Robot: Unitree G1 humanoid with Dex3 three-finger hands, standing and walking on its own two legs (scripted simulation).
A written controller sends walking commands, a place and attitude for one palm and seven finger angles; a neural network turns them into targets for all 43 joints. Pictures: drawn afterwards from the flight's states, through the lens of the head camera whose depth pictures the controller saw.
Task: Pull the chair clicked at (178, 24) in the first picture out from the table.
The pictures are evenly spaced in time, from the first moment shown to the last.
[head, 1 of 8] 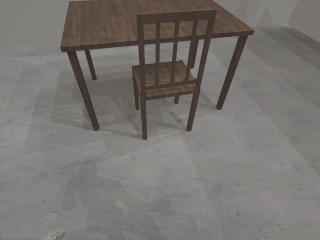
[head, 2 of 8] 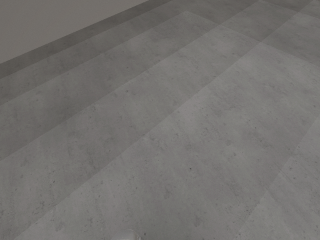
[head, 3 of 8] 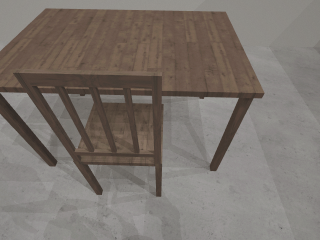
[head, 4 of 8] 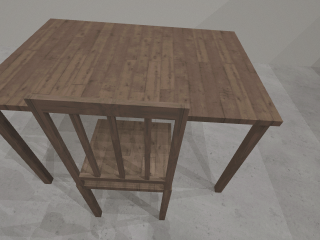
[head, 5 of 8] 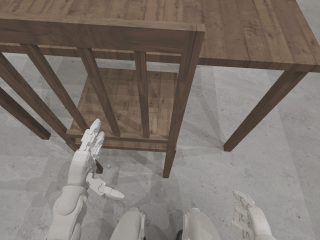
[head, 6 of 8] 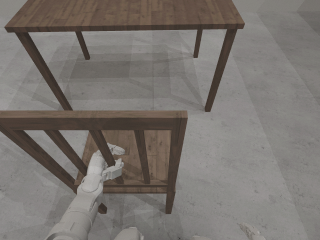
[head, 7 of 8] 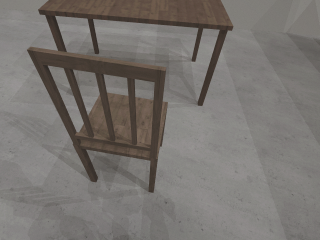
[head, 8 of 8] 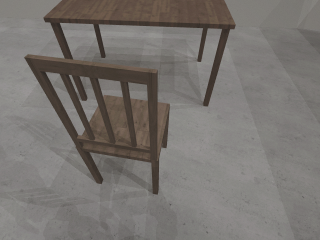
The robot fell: no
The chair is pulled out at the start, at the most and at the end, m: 0.00 0.63 0.61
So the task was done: yes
